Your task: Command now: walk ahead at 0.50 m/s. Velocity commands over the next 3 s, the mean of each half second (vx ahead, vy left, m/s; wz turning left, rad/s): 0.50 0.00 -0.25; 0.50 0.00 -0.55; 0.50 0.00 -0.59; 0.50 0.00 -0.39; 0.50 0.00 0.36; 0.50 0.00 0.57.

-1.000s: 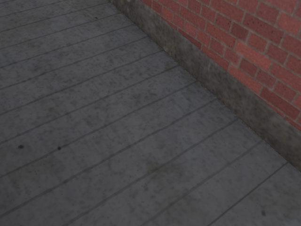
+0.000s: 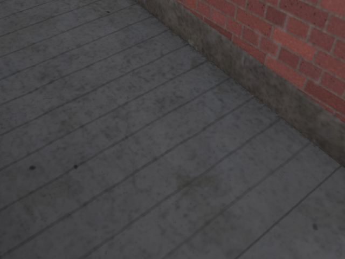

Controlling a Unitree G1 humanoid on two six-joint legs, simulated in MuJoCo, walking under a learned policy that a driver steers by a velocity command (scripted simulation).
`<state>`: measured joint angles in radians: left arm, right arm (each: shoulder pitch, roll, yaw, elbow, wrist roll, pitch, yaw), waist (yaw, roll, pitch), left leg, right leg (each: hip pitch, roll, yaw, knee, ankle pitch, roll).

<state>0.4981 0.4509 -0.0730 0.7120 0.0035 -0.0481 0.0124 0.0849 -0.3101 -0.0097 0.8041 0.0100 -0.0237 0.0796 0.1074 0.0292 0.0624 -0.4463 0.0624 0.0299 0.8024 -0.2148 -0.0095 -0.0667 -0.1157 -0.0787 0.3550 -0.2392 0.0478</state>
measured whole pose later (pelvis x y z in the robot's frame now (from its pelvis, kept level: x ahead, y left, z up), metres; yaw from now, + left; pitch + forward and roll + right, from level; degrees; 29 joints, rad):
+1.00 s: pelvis +0.10 +0.09 +0.00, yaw -9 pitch -8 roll +0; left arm 0.58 0.40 -0.12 0.67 -0.05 0.06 0.01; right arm 0.16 -0.27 -0.06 0.73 -0.01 0.06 0.00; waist 0.23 0.03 0.04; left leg 0.09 0.14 0.48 0.39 -0.31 -0.01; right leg -0.70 -0.14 -0.08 1.29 -0.13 0.07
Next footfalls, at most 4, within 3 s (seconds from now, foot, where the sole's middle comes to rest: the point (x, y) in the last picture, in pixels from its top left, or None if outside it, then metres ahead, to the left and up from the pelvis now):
0.10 left None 0.10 0.20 -0.78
1.72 right None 0.14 -0.01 -0.77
2.52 left None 0.00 0.18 -0.78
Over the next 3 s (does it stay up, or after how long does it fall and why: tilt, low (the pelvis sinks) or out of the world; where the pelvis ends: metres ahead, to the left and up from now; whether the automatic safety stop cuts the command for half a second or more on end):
stays up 0.05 0.00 -0.01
